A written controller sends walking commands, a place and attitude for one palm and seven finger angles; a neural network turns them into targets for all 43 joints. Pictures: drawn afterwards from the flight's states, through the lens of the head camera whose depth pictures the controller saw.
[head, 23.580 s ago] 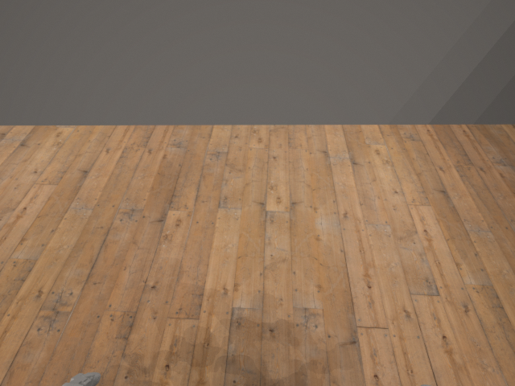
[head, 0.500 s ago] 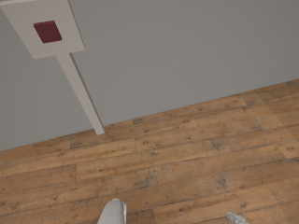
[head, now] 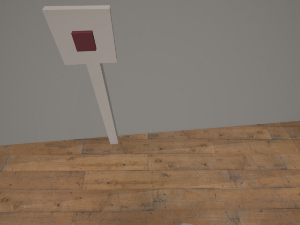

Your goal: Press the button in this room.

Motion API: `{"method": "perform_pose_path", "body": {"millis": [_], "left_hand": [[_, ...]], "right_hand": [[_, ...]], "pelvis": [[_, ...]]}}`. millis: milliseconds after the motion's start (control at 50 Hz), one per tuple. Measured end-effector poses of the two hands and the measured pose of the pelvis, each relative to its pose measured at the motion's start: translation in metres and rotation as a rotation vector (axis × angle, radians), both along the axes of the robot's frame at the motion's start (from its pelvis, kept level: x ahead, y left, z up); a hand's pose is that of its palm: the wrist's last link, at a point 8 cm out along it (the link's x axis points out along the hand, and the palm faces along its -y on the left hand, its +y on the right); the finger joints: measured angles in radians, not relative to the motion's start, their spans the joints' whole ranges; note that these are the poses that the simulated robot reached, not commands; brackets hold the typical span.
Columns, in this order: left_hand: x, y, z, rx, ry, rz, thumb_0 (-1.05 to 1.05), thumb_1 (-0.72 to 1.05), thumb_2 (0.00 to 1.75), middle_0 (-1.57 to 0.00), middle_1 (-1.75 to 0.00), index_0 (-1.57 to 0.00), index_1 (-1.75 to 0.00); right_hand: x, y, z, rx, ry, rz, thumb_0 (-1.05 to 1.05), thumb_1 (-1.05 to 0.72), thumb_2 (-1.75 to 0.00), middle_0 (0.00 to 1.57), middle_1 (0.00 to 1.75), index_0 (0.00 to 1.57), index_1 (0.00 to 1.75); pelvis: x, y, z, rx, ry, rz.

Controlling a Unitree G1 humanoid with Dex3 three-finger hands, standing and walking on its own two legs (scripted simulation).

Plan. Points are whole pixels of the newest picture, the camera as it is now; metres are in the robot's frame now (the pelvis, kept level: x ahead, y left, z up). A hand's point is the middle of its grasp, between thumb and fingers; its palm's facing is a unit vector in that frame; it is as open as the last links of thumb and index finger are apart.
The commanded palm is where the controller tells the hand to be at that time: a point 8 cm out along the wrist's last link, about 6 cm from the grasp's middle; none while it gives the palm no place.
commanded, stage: turn to face it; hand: left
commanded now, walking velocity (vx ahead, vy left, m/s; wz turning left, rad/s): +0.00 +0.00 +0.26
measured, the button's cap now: (84, 40) +0.70 +0.29 +0.10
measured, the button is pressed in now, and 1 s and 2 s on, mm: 0 0 0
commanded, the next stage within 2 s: take the last steps up to it in 0.12 s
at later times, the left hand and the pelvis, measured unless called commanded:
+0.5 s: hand out of the picture -0.04 +0.14 -0.16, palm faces +0.24 -0.95 -0.21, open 7.3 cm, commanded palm none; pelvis +0.00 -0.04 +0.01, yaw +10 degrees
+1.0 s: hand (104, 207) +0.19 +0.16 -0.18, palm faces +0.15 -0.96 -0.23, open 7.4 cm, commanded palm none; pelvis +0.14 -0.04 -0.02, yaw +8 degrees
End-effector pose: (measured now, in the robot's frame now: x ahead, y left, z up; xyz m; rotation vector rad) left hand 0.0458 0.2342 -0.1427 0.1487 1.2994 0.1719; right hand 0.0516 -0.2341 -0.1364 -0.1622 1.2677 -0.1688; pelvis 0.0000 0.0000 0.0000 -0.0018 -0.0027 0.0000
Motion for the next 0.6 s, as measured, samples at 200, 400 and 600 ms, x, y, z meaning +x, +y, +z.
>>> {"method": "perform_pose_path", "body": {"millis": [200, 400, 600], "left_hand": [[-0.001, -0.032, 0.016, 0.073, -0.082, 0.028, 0.0, 0.91, 0.89, -0.2, -0.3, -0.2, -0.3], [-0.053, -0.052, 0.02, 0.038, -0.027, 0.135, 0.0, 0.93, 0.89, -0.21, -0.3, -0.2, -0.3], [-0.138, -0.043, -0.007, -0.06, 0.213, 0.262, 0.0, 0.91, 0.89, -0.21, -0.3, -0.2, -0.3]], "right_hand": [[-0.011, -0.046, -0.021, 0.045, 0.058, 0.011, 0.0, -0.91, -0.89, 0.2, 0.3, 0.2, 0.3], [0.009, -0.057, -0.007, 0.029, 0.071, 0.12, 0.0, -0.91, -0.89, 0.19, 0.3, 0.2, 0.3], [0.062, -0.007, 0.001, 0.002, -0.042, 0.216, 0.0, -0.91, -0.89, 0.19, 0.3, 0.2, 0.3]], "pelvis": [[-0.003, -0.044, -0.006, 0.023, -0.012, 0.069], [-0.003, -0.053, 0.006, 0.034, -0.002, 0.143], [0.014, -0.02, -0.004, 0.005, 0.003, 0.163]]}}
